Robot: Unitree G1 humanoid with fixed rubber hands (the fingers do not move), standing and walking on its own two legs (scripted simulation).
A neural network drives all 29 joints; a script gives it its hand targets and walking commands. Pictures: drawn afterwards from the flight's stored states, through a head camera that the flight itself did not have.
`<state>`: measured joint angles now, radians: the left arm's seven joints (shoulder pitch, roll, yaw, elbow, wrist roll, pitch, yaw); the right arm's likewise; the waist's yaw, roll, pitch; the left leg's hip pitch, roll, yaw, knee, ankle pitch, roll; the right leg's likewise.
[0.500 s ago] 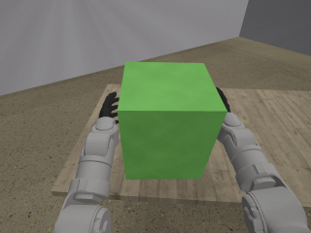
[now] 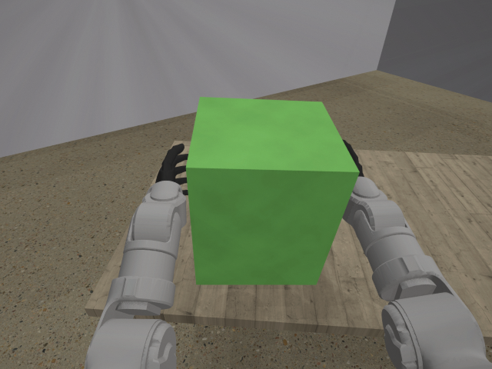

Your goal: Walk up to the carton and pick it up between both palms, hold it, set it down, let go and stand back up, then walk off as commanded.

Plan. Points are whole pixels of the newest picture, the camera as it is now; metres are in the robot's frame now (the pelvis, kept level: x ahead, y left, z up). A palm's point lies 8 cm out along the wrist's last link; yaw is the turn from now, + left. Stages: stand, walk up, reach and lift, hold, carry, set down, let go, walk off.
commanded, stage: reach and lift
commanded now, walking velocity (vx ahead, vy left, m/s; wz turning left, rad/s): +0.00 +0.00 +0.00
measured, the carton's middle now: (259, 192) +0.39 +0.02 +0.16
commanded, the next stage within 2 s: hold in 0.80 s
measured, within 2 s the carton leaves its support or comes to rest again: neither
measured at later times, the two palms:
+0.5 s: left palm (167, 175) +0.35 +0.16 +0.22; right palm (359, 172) +0.38 -0.13 +0.22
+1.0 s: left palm (167, 170) +0.34 +0.16 +0.23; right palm (366, 168) +0.37 -0.14 +0.23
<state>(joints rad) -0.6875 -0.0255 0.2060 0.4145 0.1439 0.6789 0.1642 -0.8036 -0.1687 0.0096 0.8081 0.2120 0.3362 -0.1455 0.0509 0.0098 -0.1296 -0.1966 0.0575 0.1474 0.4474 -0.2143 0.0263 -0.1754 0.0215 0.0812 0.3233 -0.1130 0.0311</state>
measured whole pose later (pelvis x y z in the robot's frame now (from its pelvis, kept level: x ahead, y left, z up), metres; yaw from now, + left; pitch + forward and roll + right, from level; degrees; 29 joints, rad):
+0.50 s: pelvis -0.01 +0.00 +0.00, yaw +0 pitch -4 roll -1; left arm -0.77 -0.01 0.23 0.44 0.16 0.71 0.14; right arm -0.86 -0.17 -0.02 0.81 0.21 0.38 -0.16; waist 0.03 0.01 -0.12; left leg -0.18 0.05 0.15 0.45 -0.20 0.03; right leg -0.16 0.02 0.08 0.33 -0.11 0.03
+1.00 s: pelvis -0.01 +0.00 +0.00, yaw +0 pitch -4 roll -1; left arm -0.77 0.00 0.23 0.40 0.16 0.79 0.13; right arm -0.87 -0.17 -0.02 0.76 0.23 0.47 -0.18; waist 0.01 0.01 -0.16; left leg -0.17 0.05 0.15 0.45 -0.21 0.03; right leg -0.15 0.02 0.08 0.33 -0.11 0.03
